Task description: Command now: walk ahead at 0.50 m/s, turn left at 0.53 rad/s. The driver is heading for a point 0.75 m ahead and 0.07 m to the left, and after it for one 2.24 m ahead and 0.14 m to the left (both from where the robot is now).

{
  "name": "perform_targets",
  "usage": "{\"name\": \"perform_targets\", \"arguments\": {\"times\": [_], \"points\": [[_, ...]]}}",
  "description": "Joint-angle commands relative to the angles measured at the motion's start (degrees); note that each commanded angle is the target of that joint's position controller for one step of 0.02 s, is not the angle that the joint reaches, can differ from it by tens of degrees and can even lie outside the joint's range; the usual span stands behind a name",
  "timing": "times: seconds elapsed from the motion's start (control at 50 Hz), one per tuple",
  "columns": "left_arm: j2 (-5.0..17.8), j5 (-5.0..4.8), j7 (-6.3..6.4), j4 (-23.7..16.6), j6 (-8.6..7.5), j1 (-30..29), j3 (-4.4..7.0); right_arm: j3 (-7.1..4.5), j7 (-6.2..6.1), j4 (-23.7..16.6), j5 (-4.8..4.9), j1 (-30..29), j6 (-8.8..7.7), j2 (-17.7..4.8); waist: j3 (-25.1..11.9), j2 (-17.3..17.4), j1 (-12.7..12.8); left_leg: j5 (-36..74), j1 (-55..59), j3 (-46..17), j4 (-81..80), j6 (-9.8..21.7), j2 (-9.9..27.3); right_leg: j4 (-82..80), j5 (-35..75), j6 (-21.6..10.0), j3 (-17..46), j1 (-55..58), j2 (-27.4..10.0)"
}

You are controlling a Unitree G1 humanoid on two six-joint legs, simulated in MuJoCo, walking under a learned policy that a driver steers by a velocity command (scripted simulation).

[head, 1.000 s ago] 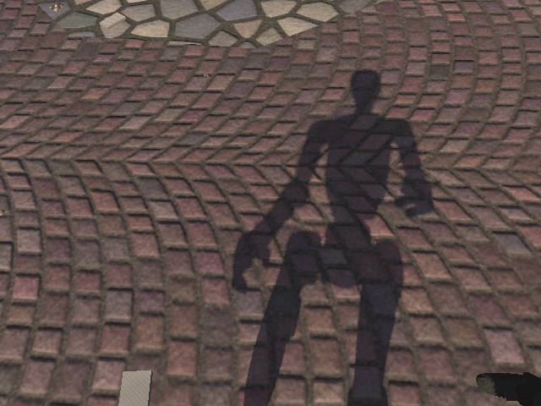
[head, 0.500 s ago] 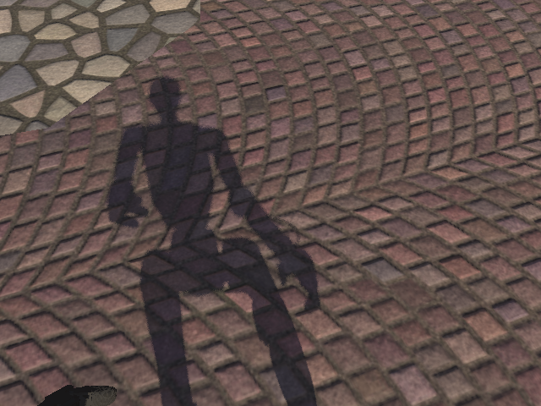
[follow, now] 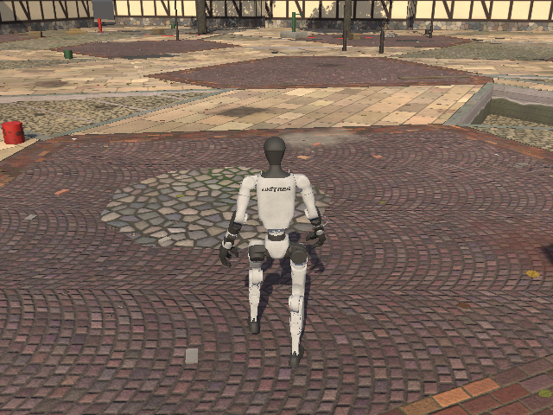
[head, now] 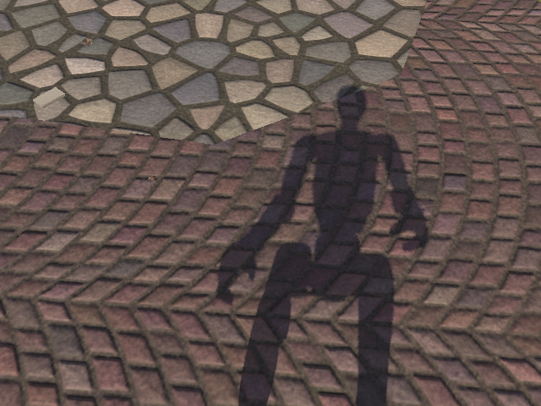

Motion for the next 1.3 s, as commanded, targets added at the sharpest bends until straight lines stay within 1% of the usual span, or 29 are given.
{"name": "perform_targets", "arguments": {"times": [0.02, 0.08, 0.12, 0.14, 0.16, 0.18, 0.2, 0.24, 0.32, 0.42, 0.56, 0.6, 0.64, 0.66, 0.68, 0.7, 0.72, 0.74, 0.82, 0.96, 1.06, 1.12, 1.14, 1.16, 1.18, 1.2, 1.22, 1.26, 1.3], "points": [[10.1, -1.07, 0.33, -2.7, 0.02, -2.2, 2.57, -0.41, 0.95, -5.6, -0.06, -5.2, -0.41, -3.0, 4.1, -4.5, -1.0, -1.7, -0.1, 1.5, -3.9, 2.0, 0.0, -3.7, 20.0, -8.6, 3.8, -0.9, -17.7], [12.5, -1.87, 0.58, -2.4, 1.31, -2.9, 3.24, -1.83, 1.18, -6.2, -0.24, -1.7, 0.01, -5.5, -0.2, -6.4, -4.5, -10.1, 8.6, 6.4, -4.7, 5.3, -5.0, 8.0, 44.2, -6.6, 1.2, 2.2, -17.5], [10.9, -1.54, 0.96, -3.0, 1.9, -2.8, 2.4, -5.43, 0.05, -1.5, 0.24, 15.9, 0.57, -11.6, -9.6, -3.4, -13.3, -7.2, 35.0, 5.4, -9.0, 9.3, -9.2, 33.2, 43.7, -2.8, -1.5, -8.9, -13.2], [4.0, 1.0, 0.72, -6.1, 1.09, 1.0, 0.19, -7.06, -1.03, -1.1, 0.82, 17.9, 0.79, -19.0, -12.9, 11.8, -9.5, -13.4, 53.5, -22.7, -12.8, 18.1, 5.4, 55.4, 1.2, 1.7, -0.9, -34.2, -4.8], [3.7, 0.21, 0.21, -7.0, -1.06, -0.5, -0.78, -5.98, -0.52, -3.9, 0.35, 17.4, -0.41, -17.9, -22.6, 9.8, -9.5, -24.6, 59.9, -47.8, -23.5, 24.3, 13.0, 65.3, -20.2, 1.8, 14.2, -43.9, 1.8], [8.4, -2.29, -0.39, -8.6, -2.34, -7.4, 0.4, -4.54, -0.03, -3.5, -0.05, 16.2, -1.46, -13.2, -16.5, 3.8, -11.7, -23.4, 56.7, -41.6, -26.5, 20.5, 12.1, 66.4, -15.5, 0.4, 17.8, -49.7, -1.4], [8.0, -2.48, -0.4, -9.2, -3.18, -9.1, 0.17, -4.04, -0.03, -3.3, -0.08, 14.1, -2.11, -11.6, -10.6, 2.5, -10.1, -19.2, 49.5, -34.0, -26.1, 18.4, 10.0, 62.4, -10.3, -0.9, 17.3, -49.9, -3.7], [8.1, 0.07, 0.42, -7.9, -3.12, -7.8, 0.7, -2.84, -0.48, -4.6, -0.62, 7.4, -2.28, -8.0, -5.5, 0.1, -5.3, -7.1, 35.6, -23.8, -26.7, 15.7, 5.8, 53.7, -3.5, -0.7, 17.8, -42.2, -7.3], [5.9, 0.91, 0.23, -8.1, -1.0, -8.1, 0.49, -2.97, -1.67, -5.0, -0.67, 7.0, -2.7, -8.5, -4.2, 0.2, -3.6, 4.5, 26.7, -16.8, -29.2, 15.9, 2.5, 44.7, 2.4, 2.2, 16.3, -37.1, -6.5], [2.7, 0.26, -0.84, -9.5, -1.14, -16.5, -1.13, -2.55, -2.84, -2.8, -0.52, 10.7, -2.63, -8.0, -1.8, 2.7, -7.5, -0.2, 25.2, -10.4, -30.2, 12.0, -0.3, 24.0, 21.7, 3.3, 14.8, -34.1, -4.3], [4.6, -0.89, -2.97, -12.2, -1.93, -22.8, -1.29, -2.7, -2.79, 1.8, -0.79, 16.2, -2.29, -9.5, 2.3, 2.1, -10.1, 5.2, 40.2, -11.4, -26.9, 10.9, 7.3, 17.0, 16.4, -2.4, 14.4, -41.0, -3.8], [5.5, -0.98, -3.38, -11.6, -1.84, -19.0, -0.91, -2.93, -3.08, 2.0, -0.86, 14.6, -1.89, -10.3, 0.3, 2.8, -7.6, 18.6, 42.6, -9.0, -22.7, 9.4, 7.3, 16.5, 11.4, -4.5, 12.9, -36.5, -2.0], [8.7, -0.57, -3.03, -8.2, -1.58, -6.9, 0.93, -2.6, -3.44, 1.2, -1.21, 12.6, -1.28, -10.1, -8.3, 1.5, -1.1, 36.7, 40.1, -3.8, -7.5, 7.0, 3.3, 15.4, 13.1, -7.6, 10.2, -18.2, 1.8], [11.8, -0.33, -2.73, -7.0, -1.31, 1.7, 1.72, -1.67, -3.84, -0.2, -2.27, 13.2, -1.27, -8.3, -15.5, -3.9, 1.7, 23.2, 29.2, -1.7, 8.4, 4.9, 0.6, 16.2, 15.4, -11.3, 22.5, -1.9, -6.5], [15.8, -0.78, -3.04, -6.2, -1.18, 4.6, 2.73, -0.11, -3.06, -1.0, -2.36, 20.2, -2.49, -2.9, -20.4, -18.6, -2.1, -20.1, 5.1, -0.2, 28.9, -0.2, -10.7, 11.1, 4.8, -21.6, 51.0, 17.2, -18.6], [10.3, -2.02, -3.07, -5.9, -1.0, 5.3, 1.4, -0.33, -2.51, -1.1, -1.46, 16.5, -3.85, -6.6, -19.8, -13.9, 0.6, -29.2, -3.3, -6.7, 34.0, 0.1, -9.4, 4.9, -6.6, -20.7, 58.5, 19.4, -18.9], [8.4, -1.49, -2.63, -6.9, -0.74, 1.8, 0.8, -0.97, -1.89, -3.0, 0.2, 10.0, -5.0, -9.0, -11.3, -10.0, 1.2, -24.6, -7.0, -7.0, 33.8, 0.8, -6.5, 3.6, -5.9, -18.2, 51.2, 12.8, -17.5], [7.7, -0.62, -2.46, -7.6, -0.39, -0.8, 0.49, -0.73, -1.91, -3.8, -0.36, 5.4, -5.69, -8.3, -6.6, -3.0, 0.5, -20.9, -5.2, -5.8, 30.1, 1.4, -4.5, 2.6, -0.3, -16.0, 44.8, 5.0, -14.6], [7.0, -0.44, -1.59, -8.9, -0.17, -3.8, 0.11, -1.06, -2.11, -4.6, -2.31, 6.8, -5.38, -6.7, -4.2, -5.1, -4.6, -16.8, 1.4, -4.7, 18.0, -1.3, -1.8, 0.1, 16.9, -16.7, 36.0, -6.7, -10.0], [9.5, -1.43, 0.6, -6.9, 1.14, 1.2, 1.05, 0.18, -2.02, -7.6, -1.94, -5.5, -4.98, -3.0, -1.6, -6.2, -0.9, 3.9, 7.8, -2.2, -6.7, -4.8, -5.7, 0.1, 18.5, -12.7, 28.8, -16.4, -4.8], [8.9, -1.8, 1.17, -5.6, 2.37, 4.5, 1.14, -0.63, -1.13, -9.0, -0.9, -10.0, -5.97, -5.0, -1.4, -7.4, -0.3, 3.0, 11.0, -4.6, -14.6, -3.2, -7.3, 5.4, 13.7, -11.1, 35.7, -10.3, -7.2], [8.2, -1.48, 1.17, -6.4, 2.86, 2.2, 1.17, -2.14, -1.52, -7.1, -0.94, -2.1, -6.65, -7.7, -4.2, -9.0, -5.1, -0.9, 22.1, -3.5, -18.6, 0.4, -6.8, 13.3, 20.1, -8.9, 37.1, -9.4, -6.2], [5.8, -0.93, 0.83, -7.4, 2.7, 1.2, 0.25, -2.97, -1.96, -6.1, -1.82, 5.2, -6.84, -9.8, -11.0, -7.0, -8.8, -1.6, 35.5, -7.5, -16.8, 3.5, -1.2, 24.3, 18.9, -7.2, 34.2, -13.9, -3.5], [2.1, -1.11, 0.79, -8.5, 2.3, 6.4, -0.92, -4.17, -2.42, -5.3, -2.74, 12.8, -6.39, -14.3, -20.2, 3.8, -9.0, -7.3, 56.4, -25.1, -16.6, 10.6, 11.2, 42.7, 2.6, -3.3, 26.6, -29.6, 3.9], [2.9, -1.93, 0.78, -9.4, 1.95, 10.3, -1.48, -4.13, -1.83, -3.4, -1.39, 15.1, -5.55, -13.2, -22.7, 16.4, -7.6, -19.9, 61.1, -43.9, -21.6, 15.5, 18.9, 54.7, -19.3, -2.1, 23.4, -42.4, 4.0], [8.2, -2.32, 0.79, -8.3, 2.11, 7.0, -0.2, -2.88, -1.88, -4.4, -0.85, 12.1, -5.26, -8.2, -14.4, 8.2, -8.5, -27.3, 54.0, -39.6, -23.6, 13.2, 16.8, 59.4, -15.3, -1.6, 24.4, -46.4, 0.0], [9.4, -1.85, 0.76, -9.1, 2.45, 1.9, 0.29, -2.26, -2.04, -4.7, -1.1, 9.4, -4.83, -6.2, -7.8, 3.5, -8.7, -23.8, 46.4, -30.7, -24.7, 10.8, 14.0, 59.9, -10.5, -1.1, 22.1, -46.4, -1.8], [7.3, -0.79, 0.48, -10.1, 2.5, -1.7, 0.34, -1.34, -1.74, -3.5, -1.9, 6.6, -4.77, -4.3, -1.4, 1.6, -6.6, -13.3, 35.1, -20.7, -28.2, 9.8, 9.2, 55.3, -4.9, -0.9, 20.9, -43.4, -4.5], [4.6, -1.37, 0.01, -9.9, 2.68, -0.6, -0.22, -1.31, -1.38, -2.3, -1.94, 6.2, -5.25, -4.1, -0.7, 3.9, -5.1, -8.5, 30.3, -15.5, -30.9, 10.5, 7.2, 52.0, -3.5, -0.7, 19.9, -39.8, -5.5]]}}
Keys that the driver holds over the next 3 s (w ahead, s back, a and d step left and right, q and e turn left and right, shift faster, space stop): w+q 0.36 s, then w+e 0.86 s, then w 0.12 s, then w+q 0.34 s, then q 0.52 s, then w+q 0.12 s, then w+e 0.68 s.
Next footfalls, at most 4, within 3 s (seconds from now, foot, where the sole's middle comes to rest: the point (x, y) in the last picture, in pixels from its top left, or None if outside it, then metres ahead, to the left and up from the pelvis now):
0.12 left None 0.23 0.13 -0.78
0.64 right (300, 369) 0.57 0.00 -0.78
1.14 left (229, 270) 0.84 0.21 -0.78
1.62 right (334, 220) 1.05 -0.09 -0.78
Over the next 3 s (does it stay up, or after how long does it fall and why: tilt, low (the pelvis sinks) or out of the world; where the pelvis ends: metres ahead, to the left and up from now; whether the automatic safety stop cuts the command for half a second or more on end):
stays up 1.38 0.11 0.00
